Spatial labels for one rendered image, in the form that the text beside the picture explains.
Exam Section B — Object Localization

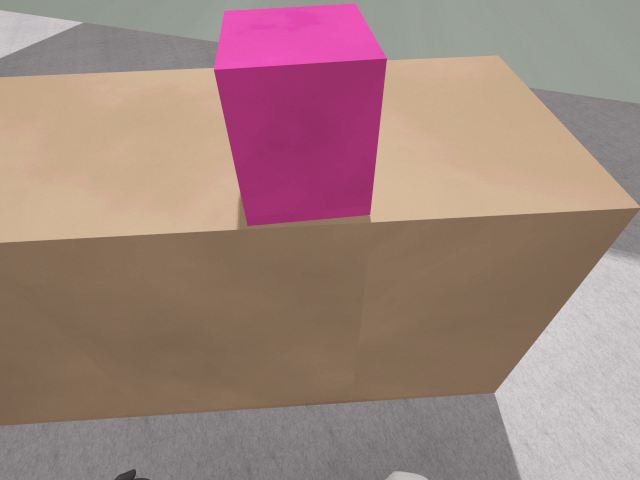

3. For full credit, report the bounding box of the pedestal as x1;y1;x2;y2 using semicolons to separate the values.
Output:
0;56;640;426

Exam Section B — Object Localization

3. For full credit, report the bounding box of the carton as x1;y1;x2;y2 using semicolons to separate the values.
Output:
214;3;387;226

